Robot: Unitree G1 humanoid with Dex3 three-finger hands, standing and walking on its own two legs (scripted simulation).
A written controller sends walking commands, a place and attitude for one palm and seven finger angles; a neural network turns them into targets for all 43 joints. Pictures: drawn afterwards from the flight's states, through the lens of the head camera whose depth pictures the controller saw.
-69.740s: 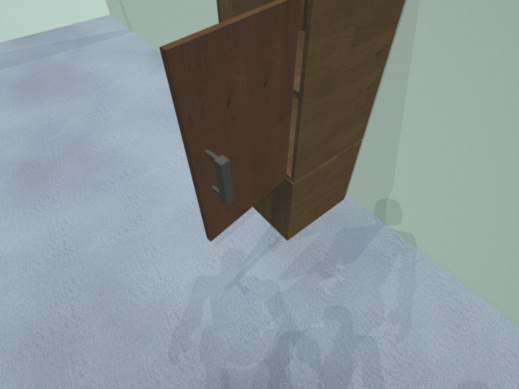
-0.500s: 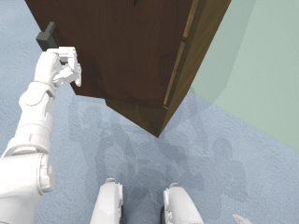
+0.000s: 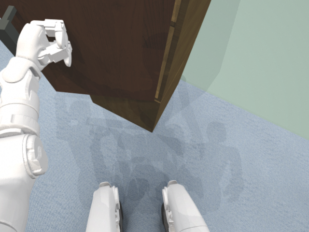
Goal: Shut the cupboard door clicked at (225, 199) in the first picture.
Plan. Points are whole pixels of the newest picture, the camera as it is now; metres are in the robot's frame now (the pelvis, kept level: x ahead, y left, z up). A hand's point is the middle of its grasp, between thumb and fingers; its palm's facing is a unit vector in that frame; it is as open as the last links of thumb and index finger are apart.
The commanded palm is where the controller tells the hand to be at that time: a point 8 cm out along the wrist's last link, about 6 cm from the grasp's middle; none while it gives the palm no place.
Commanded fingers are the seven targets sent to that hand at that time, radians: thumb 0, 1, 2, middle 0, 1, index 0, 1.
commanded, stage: push the door shut along its arc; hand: left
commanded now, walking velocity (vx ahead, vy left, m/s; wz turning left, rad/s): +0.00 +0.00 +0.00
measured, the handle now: (24, 42) +0.56 +0.26 +0.07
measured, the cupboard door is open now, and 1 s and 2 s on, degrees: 23 7 7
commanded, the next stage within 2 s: pull the fist back off the door in 0.50 s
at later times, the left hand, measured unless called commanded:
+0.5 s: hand (73, 39) +0.55 +0.15 +0.09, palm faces -0.33 -0.94 -0.06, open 3.4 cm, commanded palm +0.59 +0.14 +0.08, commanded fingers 0.00 0.90 0.90 -1.30 -1.50 -1.30 -1.50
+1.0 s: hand (92, 32) +0.58 +0.11 +0.08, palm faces +0.12 -0.99 -0.05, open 3.2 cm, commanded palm +0.54 +0.13 +0.08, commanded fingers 0.00 0.90 0.90 -1.30 -1.50 -1.30 -1.50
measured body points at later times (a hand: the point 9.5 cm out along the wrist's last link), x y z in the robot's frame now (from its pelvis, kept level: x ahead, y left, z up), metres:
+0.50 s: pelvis -0.02 +0.00 -0.02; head +0.17 +0.05 +0.39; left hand +0.57 +0.20 +0.09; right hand +0.01 -0.27 -0.12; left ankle +0.07 +0.12 -0.59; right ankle +0.03 -0.14 -0.59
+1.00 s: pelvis +0.00 -0.01 +0.00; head +0.17 +0.00 +0.41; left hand +0.57 +0.16 +0.09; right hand -0.04 -0.23 -0.12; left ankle +0.07 +0.12 -0.59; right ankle +0.03 -0.14 -0.59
